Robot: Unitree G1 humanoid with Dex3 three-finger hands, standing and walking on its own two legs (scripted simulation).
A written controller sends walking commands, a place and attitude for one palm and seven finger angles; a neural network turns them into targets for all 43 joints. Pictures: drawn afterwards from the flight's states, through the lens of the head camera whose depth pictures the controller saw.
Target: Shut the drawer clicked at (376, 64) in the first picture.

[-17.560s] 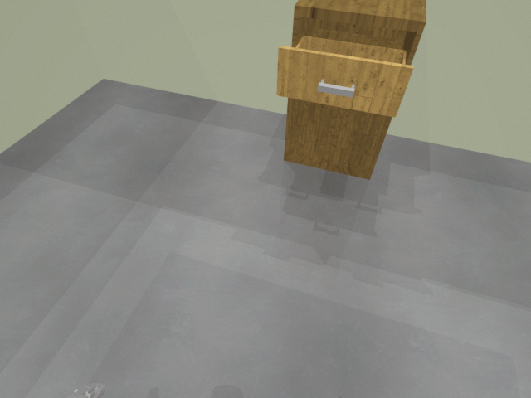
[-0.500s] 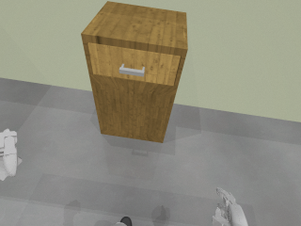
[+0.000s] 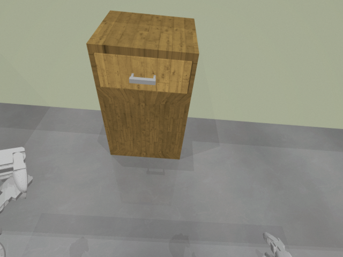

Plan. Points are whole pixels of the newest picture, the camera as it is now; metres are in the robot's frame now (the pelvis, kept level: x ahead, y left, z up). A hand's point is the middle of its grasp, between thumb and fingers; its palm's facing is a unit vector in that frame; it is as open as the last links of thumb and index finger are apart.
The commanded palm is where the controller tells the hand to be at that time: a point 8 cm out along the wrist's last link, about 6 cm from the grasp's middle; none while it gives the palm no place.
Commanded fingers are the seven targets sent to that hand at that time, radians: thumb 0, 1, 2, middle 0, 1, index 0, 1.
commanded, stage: stop stepping back and stand still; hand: left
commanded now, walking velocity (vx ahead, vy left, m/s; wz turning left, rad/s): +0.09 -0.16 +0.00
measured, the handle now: (143, 78) +0.89 +0.18 -0.08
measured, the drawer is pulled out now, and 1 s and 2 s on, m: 0.00 0.00 0.00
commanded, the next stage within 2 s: let the arm hang, fingers relaxed in 0.24 s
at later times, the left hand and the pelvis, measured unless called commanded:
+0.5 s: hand (71, 244) +0.16 +0.23 -0.06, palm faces +0.17 -0.91 -0.37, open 3.1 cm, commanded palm none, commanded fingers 0.00 0.90 0.90 -1.04 -1.21 -1.04 -1.21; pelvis -0.02 -0.01 -0.01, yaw +4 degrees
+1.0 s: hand out of the picture -0.08 +0.19 -0.16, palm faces +0.09 -0.97 -0.23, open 6.1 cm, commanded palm none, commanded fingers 0.00 0.90 0.90 -0.20 -0.30 -0.20 -0.30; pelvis -0.02 +0.00 +0.01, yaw +4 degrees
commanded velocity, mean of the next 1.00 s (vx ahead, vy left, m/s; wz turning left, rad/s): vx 0.03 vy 0.00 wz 0.00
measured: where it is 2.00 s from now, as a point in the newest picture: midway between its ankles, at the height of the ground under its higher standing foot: outside the picture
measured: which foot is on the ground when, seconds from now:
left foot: down 0.00-1.00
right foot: down 0.00-1.00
